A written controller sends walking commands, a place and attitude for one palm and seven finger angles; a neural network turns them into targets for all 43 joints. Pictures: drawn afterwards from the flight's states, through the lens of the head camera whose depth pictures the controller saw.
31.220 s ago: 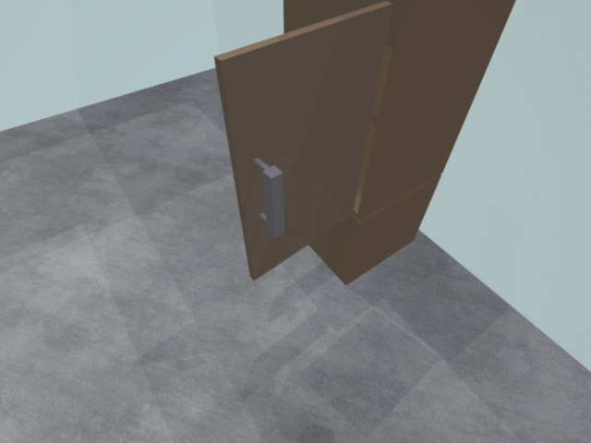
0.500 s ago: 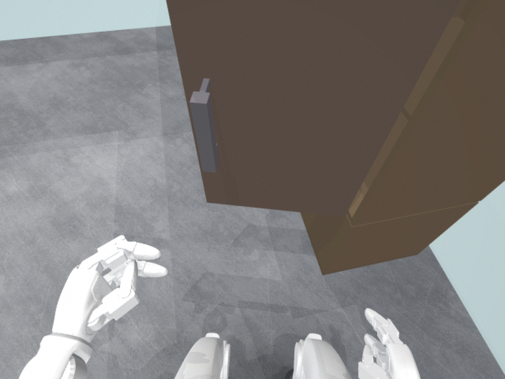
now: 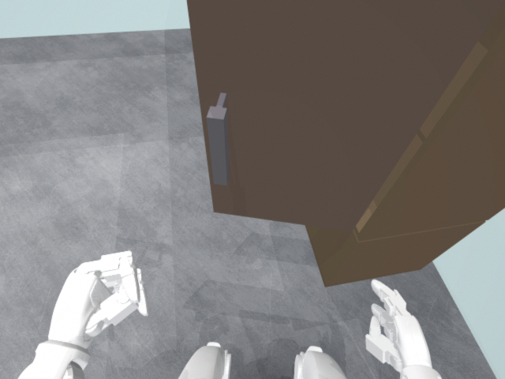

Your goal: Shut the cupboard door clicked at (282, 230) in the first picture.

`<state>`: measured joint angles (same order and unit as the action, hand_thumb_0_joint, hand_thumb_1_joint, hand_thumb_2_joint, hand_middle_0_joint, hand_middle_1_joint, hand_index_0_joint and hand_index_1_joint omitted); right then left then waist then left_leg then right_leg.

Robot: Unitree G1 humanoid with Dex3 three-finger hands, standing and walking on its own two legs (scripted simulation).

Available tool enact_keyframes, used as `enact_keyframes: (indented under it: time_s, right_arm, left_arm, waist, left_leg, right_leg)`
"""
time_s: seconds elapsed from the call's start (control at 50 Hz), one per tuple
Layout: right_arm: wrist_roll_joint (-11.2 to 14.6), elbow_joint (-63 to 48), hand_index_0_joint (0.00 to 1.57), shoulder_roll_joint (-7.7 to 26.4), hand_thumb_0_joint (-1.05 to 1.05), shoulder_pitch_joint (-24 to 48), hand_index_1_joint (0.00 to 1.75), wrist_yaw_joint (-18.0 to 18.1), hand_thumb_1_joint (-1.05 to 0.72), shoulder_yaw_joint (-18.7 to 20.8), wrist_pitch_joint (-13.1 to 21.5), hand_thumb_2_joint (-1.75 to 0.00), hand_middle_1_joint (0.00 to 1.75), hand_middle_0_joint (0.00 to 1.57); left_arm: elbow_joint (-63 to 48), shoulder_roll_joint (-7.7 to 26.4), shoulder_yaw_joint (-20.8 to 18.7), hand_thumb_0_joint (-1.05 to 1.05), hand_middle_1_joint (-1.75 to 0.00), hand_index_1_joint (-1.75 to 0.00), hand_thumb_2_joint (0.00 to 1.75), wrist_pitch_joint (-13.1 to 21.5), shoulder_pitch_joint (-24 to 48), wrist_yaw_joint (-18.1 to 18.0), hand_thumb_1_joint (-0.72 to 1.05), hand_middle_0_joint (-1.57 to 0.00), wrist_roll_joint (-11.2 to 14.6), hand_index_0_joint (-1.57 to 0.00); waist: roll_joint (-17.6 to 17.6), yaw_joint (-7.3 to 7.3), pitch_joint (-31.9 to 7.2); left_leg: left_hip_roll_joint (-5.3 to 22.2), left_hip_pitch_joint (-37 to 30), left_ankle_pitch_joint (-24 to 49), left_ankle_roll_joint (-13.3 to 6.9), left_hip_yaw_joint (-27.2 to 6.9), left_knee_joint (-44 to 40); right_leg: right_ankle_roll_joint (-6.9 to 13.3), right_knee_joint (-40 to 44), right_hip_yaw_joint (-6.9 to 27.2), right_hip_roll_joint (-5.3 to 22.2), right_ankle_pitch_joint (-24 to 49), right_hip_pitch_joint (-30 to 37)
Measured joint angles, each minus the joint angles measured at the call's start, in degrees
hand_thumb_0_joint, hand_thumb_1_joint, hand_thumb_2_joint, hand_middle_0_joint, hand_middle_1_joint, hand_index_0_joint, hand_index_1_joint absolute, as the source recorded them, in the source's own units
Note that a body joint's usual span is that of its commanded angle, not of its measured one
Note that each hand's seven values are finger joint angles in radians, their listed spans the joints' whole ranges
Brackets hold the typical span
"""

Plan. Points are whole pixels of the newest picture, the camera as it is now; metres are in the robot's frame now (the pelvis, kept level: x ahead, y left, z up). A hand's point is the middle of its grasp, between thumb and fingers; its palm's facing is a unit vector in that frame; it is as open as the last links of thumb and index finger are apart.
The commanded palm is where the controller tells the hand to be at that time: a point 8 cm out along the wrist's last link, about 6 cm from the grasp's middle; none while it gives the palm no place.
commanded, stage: raise the hand and make a fist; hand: left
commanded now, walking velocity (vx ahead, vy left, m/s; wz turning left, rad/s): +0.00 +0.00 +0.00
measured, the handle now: (222, 141) +0.50 +0.10 +0.06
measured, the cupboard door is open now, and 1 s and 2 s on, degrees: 71 71 71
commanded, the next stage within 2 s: bring the fist close to the handle in 0.64 s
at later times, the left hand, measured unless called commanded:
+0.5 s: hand (147, 288) +0.23 +0.17 +0.06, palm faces -0.07 -1.00 -0.05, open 3.1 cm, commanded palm +0.21 +0.22 +0.06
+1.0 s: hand (174, 268) +0.26 +0.14 +0.06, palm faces -0.10 -0.99 -0.04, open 3.1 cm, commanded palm +0.25 +0.19 +0.06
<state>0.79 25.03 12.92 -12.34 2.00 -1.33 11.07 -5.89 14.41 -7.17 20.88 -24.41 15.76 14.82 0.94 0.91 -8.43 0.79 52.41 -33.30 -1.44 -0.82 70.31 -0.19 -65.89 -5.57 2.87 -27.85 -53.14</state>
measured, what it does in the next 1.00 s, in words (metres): stands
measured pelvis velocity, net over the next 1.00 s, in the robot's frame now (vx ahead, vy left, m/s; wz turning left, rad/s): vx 0.00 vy -0.02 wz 0.01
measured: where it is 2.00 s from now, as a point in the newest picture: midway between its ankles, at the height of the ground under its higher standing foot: outside the picture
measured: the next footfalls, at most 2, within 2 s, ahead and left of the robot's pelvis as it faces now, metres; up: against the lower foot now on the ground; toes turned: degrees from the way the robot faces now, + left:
none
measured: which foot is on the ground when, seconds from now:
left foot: down 0.00-1.00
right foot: down 0.00-1.00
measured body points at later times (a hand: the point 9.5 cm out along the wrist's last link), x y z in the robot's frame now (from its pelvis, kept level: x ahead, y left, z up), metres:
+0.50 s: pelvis +0.01 -0.02 +0.01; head +0.07 -0.02 +0.45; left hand +0.23 +0.22 +0.06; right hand +0.18 -0.26 -0.07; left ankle +0.01 +0.10 -0.64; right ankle +0.04 -0.13 -0.64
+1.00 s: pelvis +0.00 -0.02 +0.00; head +0.07 -0.03 +0.45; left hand +0.26 +0.19 +0.06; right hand +0.19 -0.26 -0.07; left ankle +0.01 +0.10 -0.64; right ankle +0.04 -0.13 -0.64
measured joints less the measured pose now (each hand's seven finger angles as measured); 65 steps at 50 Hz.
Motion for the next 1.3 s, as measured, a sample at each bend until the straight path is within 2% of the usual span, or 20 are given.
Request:
enact_keyframes:
  time_s: [0.14, 0.3, 0.48, 0.64, 0.82, 0.94, 1.12, 1.3]
  right_arm:
    - [0.12, 0.7, 0.2, -0.22, 0.02, -1.08, 0.3, 0.14, -0.9, -0.65, -0.63, -0.9, 0.3, 0.21]
    - [0.46, 2.62, 0.2, 0.55, 0.02, -2.68, 0.3, 0.51, -0.9, 0.22, -0.52, -0.9, 0.3, 0.21]
    - [0.76, 2.86, 0.2, 1.29, 0.02, -3.09, 0.3, 0.68, -0.9, 1.27, -0.26, -0.9, 0.3, 0.2]
    - [0.81, 2.77, 0.2, 1.09, 0.02, -2.4, 0.29, 0.64, -0.9, 1.14, -0.16, -0.9, 0.3, 0.2]
    - [0.88, 2.7, 0.2, 0.75, 0.02, -1.75, 0.3, 0.78, -0.9, 0.53, 0.12, -0.9, 0.3, 0.2]
    - [0.76, 3.26, 0.2, 1.28, 0.02, -1.51, 0.3, 0.74, -0.9, 0.14, 0.86, -0.9, 0.3, 0.21]
    - [0.59, 3.65, 0.2, 0.89, 0.02, -2.22, 0.3, 0.07, -0.9, 0.0, -0.65, -0.9, 0.3, 0.21]
    - [0.32, 5.13, 0.2, 1.09, 0.02, -3.04, 0.29, -0.79, -0.9, 0.36, -2.34, -0.9, 0.3, 0.2]
  left_arm:
    - [1.33, 0.55, -1.29, 0.01, -1.46, -1.47, 0.9, -0.85, 1.43, 1.54, 0.9, -1.27, 0.97, -1.27]
    - [2.72, 0.69, -2.63, 0.01, -1.49, -1.49, 0.9, -0.67, 2.54, 2.55, 0.9, -1.29, 2.32, -1.29]
    - [4.0, 0.3, -2.11, 0.01, -1.5, -1.5, 0.9, 0.33, 2.21, 1.88, 0.9, -1.29, 1.95, -1.3]
    - [4.67, 0.04, -1.86, 0.01, -1.5, -1.5, 0.9, 1.72, 2.21, 1.47, 0.9, -1.29, 1.77, -1.3]
    - [5.29, -0.14, -1.2, 0.01, -1.5, -1.5, 0.9, 1.72, 2.99, 1.7, 0.9, -1.3, 1.71, -1.3]
    - [7.02, -0.83, 0.95, 0.01, -1.5, -1.5, 0.9, 1.24, 8.29, 0.33, 0.9, -1.3, 0.45, -1.3]
    - [11.0, -2.06, 3.22, 0.01, -1.5, -1.5, 0.9, -2.0, 16.14, -4.01, 0.9, -1.3, -2.52, -1.3]
    - [16.94, -3.19, 3.97, 0.01, -1.5, -1.5, 0.9, -1.14, 22.45, -6.88, 0.9, -1.3, -3.95, -1.3]
  waist:
    - [0.44, 0.03, 0.17]
    - [0.64, -0.6, 0.16]
    - [0.61, -1.29, 0.04]
    - [0.63, -1.02, -0.07]
    - [0.92, -0.72, -0.2]
    - [1.09, -0.8, -0.02]
    - [0.75, -2.08, 0.01]
    - [0.54, -2.67, 0.03]
  left_leg:
    - [0.26, -0.59, -0.11, 0.45, -0.28, -0.56]
    - [0.52, -1.3, 0.07, 0.93, -0.22, -1.46]
    - [0.63, -1.83, 0.49, 1.33, 0.12, -2.35]
    - [0.65, -1.85, 0.63, 1.64, -0.01, -2.42]
    - [0.6, -1.69, 0.67, 1.78, -0.29, -2.3]
    - [0.41, -0.55, 0.58, 1.74, -0.53, -1.48]
    - [0.3, -1.39, 1.26, 1.57, 0.39, -3.21]
    - [0.13, -2.58, 1.88, 1.46, 1.01, -5.1]
  right_leg:
    - [0.42, 0.32, -0.26, -0.29, -0.29, 0.49]
    - [0.85, 0.68, -0.19, -0.58, -0.37, 0.83]
    - [1.25, 0.8, 0.16, -0.71, -0.28, 0.84]
    - [1.57, 0.53, 0.06, -0.74, -0.39, 0.74]
    - [1.7, 0.37, -0.18, -0.7, -0.49, 0.67]
    - [1.7, -0.32, -0.38, -0.5, -0.6, -0.29]
    - [1.5, 0.77, 0.52, -0.47, 0.01, -0.04]
    - [1.33, 2.16, 1.14, -0.4, 0.51, 0.75]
